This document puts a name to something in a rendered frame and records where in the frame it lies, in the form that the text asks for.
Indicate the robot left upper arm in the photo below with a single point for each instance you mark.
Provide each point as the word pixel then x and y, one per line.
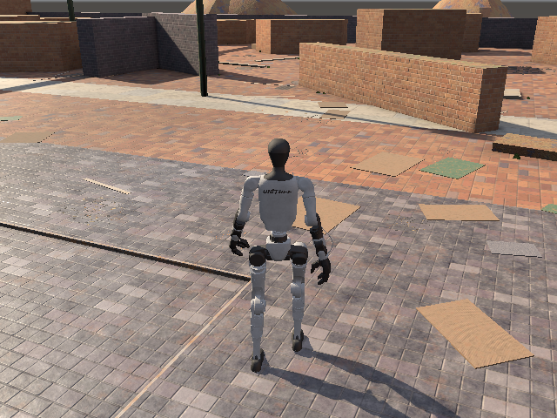
pixel 250 185

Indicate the robot right thigh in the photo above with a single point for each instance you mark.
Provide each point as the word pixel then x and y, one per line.
pixel 299 255

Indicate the robot right hand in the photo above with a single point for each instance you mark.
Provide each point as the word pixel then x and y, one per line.
pixel 326 269

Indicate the robot left forearm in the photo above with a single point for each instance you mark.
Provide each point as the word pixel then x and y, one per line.
pixel 237 228

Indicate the robot right upper arm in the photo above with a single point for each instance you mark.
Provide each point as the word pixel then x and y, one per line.
pixel 306 186

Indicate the robot left hand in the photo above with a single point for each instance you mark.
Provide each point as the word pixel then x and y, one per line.
pixel 242 243

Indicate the humanoid robot torso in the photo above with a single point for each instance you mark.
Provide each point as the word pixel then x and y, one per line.
pixel 278 209

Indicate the robot right forearm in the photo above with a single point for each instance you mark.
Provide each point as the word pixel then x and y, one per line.
pixel 318 240

